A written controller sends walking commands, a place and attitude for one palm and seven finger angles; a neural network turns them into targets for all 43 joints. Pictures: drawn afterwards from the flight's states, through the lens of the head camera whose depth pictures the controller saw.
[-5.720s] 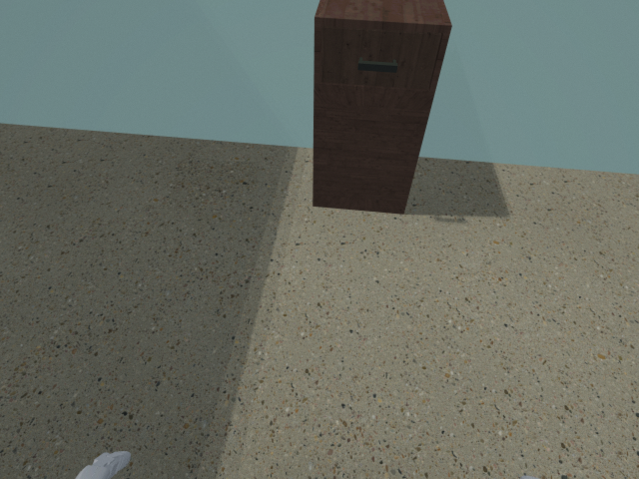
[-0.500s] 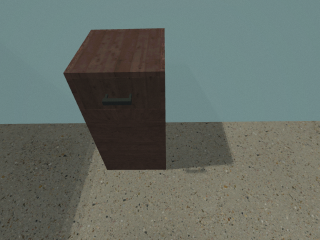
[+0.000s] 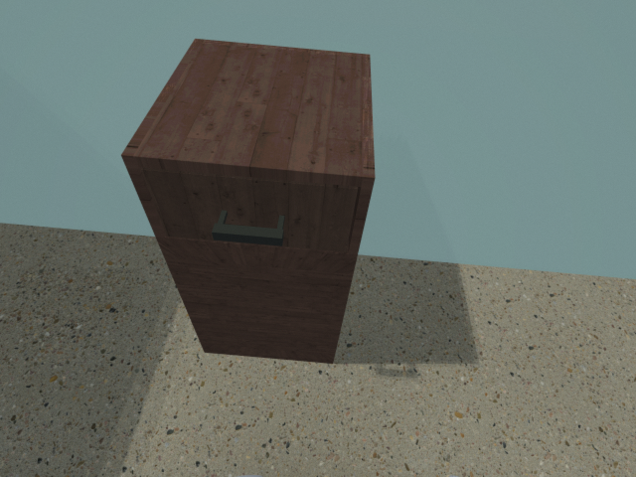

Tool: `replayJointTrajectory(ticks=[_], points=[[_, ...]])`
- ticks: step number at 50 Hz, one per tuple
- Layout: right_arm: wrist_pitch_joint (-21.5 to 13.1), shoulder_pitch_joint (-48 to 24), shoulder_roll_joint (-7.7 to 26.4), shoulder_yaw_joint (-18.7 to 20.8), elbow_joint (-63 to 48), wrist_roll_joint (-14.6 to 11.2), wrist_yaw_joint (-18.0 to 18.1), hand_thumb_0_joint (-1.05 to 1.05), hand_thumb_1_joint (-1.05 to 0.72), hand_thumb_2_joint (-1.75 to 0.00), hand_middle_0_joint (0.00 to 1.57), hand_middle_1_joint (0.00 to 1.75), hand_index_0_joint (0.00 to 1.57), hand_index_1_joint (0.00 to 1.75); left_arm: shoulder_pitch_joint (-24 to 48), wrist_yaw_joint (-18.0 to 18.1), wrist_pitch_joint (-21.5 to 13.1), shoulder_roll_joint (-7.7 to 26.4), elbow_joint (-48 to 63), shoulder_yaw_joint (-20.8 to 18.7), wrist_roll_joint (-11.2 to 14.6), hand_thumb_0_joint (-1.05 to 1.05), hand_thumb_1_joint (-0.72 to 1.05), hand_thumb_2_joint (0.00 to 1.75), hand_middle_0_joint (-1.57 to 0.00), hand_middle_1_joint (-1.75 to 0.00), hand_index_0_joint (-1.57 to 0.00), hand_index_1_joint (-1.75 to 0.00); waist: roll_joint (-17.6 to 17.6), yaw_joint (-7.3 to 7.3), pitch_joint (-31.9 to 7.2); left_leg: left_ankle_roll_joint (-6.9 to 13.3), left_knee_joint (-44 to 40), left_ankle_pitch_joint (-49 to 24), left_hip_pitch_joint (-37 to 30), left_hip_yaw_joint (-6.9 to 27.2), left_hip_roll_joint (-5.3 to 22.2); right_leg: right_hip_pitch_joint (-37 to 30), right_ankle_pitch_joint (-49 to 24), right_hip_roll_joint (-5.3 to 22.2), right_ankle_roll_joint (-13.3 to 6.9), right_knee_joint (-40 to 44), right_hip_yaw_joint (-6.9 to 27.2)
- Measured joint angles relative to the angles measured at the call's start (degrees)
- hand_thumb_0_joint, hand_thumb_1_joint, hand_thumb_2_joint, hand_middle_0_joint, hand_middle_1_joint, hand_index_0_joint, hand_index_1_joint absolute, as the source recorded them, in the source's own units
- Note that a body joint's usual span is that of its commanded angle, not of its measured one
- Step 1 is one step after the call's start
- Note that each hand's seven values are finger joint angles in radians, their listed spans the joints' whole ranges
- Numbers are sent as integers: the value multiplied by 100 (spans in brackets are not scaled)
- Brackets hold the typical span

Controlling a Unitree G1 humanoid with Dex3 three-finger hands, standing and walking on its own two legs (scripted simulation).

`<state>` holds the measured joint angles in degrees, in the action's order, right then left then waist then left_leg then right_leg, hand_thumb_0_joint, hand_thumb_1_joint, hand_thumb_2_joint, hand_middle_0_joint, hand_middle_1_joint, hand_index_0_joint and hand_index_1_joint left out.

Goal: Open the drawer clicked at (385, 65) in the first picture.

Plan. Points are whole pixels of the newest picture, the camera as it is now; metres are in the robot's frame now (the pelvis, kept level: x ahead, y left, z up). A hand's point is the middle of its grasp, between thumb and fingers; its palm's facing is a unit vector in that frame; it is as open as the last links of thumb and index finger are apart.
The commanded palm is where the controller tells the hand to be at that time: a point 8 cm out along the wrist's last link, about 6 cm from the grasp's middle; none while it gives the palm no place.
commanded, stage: come to a stop and stand still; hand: left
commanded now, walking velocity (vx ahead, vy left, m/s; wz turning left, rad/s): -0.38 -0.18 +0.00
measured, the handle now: (250, 226) +0.53 +0.18 -0.07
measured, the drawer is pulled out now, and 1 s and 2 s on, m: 0.00 0.00 0.00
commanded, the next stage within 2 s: look again from close up in 1.76 s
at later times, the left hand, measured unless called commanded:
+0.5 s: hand out of the picture +0.09 +0.12 -0.14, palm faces +0.00 -0.95 -0.30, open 7.4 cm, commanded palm none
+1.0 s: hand out of the picture -0.05 +0.16 -0.17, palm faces +0.07 -0.98 -0.19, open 7.4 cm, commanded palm none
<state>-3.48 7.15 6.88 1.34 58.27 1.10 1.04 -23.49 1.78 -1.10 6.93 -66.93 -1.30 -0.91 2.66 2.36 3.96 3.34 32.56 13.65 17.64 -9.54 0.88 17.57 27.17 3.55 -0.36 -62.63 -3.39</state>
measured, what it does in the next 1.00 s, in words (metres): steps on the spot: right foot, then left foot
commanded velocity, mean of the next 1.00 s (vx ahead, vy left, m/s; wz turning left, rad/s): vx -0.01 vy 0.04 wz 0.00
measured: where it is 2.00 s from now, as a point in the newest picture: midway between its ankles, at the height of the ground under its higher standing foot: outside the picture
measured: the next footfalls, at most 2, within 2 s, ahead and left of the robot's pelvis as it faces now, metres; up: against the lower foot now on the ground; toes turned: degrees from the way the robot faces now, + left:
right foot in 0.36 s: +0.06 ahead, -0.16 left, +0.00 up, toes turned -5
left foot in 0.94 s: +0.02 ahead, +0.09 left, +0.00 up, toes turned -8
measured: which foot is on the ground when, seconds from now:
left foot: down 0.00-0.38, up 0.40-0.92, down 0.94-1.00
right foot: up 0.00-0.34, down 0.36-0.94, up 0.96-1.00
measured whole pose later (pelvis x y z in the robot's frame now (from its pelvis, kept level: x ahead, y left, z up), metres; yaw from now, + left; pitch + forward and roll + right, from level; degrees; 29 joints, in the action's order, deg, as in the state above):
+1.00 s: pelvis -0.02 -0.03 +0.01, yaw +0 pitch +1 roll -1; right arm 0.4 16.5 9.0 1.6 60.1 1.7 1.1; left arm -18.7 1.0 2.7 11.3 -63.3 -2.7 -1.5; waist 1.8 1.1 -1.9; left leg 1.1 23.4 17.5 7.6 -1.3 0.2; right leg 20.7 18.5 1.6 -0.3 -34.7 -3.2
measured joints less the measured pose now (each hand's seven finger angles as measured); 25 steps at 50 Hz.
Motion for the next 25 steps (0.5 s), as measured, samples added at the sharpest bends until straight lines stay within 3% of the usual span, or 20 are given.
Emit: replayJointTrajectory(ticks=[5, 10, 14, 17, 18, 20, 22, 25], points=[[116, 28, 80, 49, 72, -72, 169, -2, -95, -90, 20, 30, 21, 30, 674, 65, 176, 157, 443, -46, -7, 1, 91, 90, -20, -30, -19, -30, -6, -104, -29, 50, -655, -226, -439, -20, -88, 574, -432, 95, 202, 921, 71], [367, 125, 149, 103, 108, -5, 154, -2, -94, -90, 20, 30, 21, 30, 1183, 60, 375, 356, 875, -176, -57, 1, 91, 90, -20, -30, -19, -30, -52, -190, -38, -49, -640, -191, -449, 57, 18, 831, -503, -23, 224, 860, 180], [479, 205, 227, 178, 104, 54, 114, 0, -93, -90, 20, 30, 21, 30, 1373, 38, 419, 422, 1076, -212, -46, 0, 91, 90, -20, -30, -19, -30, -197, -261, -7, -178, -482, -119, -365, 72, 166, 582, -450, -85, 187, 1256, 168], [521, 276, 311, 230, 90, 60, 66, 0, -92, -90, 20, 30, 21, 30, 1394, 23, 362, 418, 1138, -188, -35, 0, 91, 90, -20, -30, -19, -30, -337, -307, 0, -309, -277, -32, -256, 43, 267, 113, -712, -80, 156, 2180, 100], [531, 325, 332, 243, 85, 46, 44, 0, -92, -90, 20, 30, 21, 30, 1369, 16, 320, 427, 1155, -172, -39, 0, 91, 90, -20, -30, -19, -30, -352, -312, -22, -365, -146, 27, -190, 28, 282, -114, -1021, -62, 146, 2667, 82], [578, 378, 433, 283, 89, 3, 10, 0, -91, -90, 20, 30, 21, 30, 1374, 23, 236, 343, 1109, -129, -73, 0, 91, 90, -20, -30, -19, -30, -568, -350, 8, -448, 327, 538, 14, 207, 362, -195, -901, -183, -14, 2819, -5], [686, 455, 499, 314, 81, -11, 16, 1, -91, -90, 20, 30, 20, 30, 1352, 6, 205, 257, 1105, -56, -75, 1, 91, 90, -20, -30, -19, -30, -644, -388, 9, -465, 1156, 1332, 288, 579, 143, -195, -927, -167, -149, 2828, -53], [791, 535, 547, 338, 137, -4, -5, 1, -91, -90, 20, 30, 20, 30, 1303, 9, 216, 156, 1095, -25, -54, 1, 90, 90, -20, -30, -20, -30, -622, -356, -26, -525, 2407, 1349, 601, 853, -101, -259, -1133, -112, -233, 3099, -44]])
